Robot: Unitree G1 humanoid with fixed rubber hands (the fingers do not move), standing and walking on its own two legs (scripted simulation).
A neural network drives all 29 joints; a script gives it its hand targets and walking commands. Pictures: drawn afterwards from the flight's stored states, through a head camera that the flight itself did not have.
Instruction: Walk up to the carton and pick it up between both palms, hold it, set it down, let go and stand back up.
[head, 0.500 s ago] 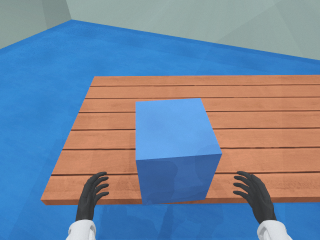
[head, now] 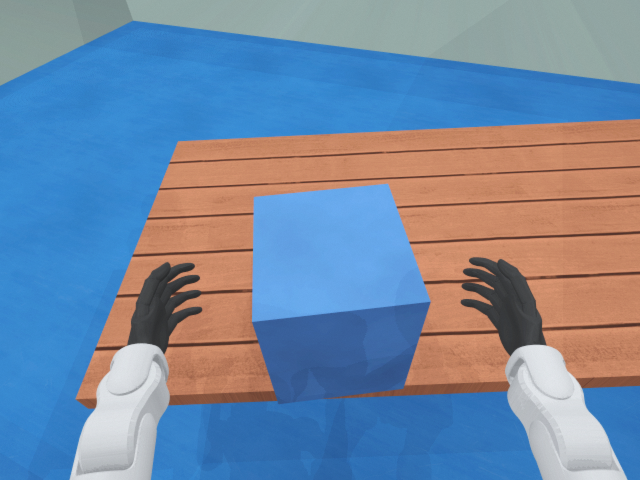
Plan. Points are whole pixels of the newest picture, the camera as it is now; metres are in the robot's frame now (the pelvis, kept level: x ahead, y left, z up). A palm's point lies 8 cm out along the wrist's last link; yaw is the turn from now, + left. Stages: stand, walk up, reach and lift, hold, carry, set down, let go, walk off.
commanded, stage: reach and lift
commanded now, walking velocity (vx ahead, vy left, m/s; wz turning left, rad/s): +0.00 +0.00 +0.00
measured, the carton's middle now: (331, 297) +0.38 +0.02 -0.02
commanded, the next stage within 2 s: none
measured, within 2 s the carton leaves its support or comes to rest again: neither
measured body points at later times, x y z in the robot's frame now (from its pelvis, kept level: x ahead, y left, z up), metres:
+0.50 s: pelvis -0.01 +0.00 +0.00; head -0.01 +0.01 +0.45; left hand +0.34 +0.24 +0.14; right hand +0.36 -0.19 +0.13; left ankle -0.03 +0.14 -0.75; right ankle +0.01 -0.11 -0.75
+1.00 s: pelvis +0.00 +0.00 +0.00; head +0.00 +0.01 +0.45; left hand +0.39 +0.24 +0.17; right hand +0.43 -0.17 +0.17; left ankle -0.03 +0.14 -0.75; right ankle +0.01 -0.11 -0.75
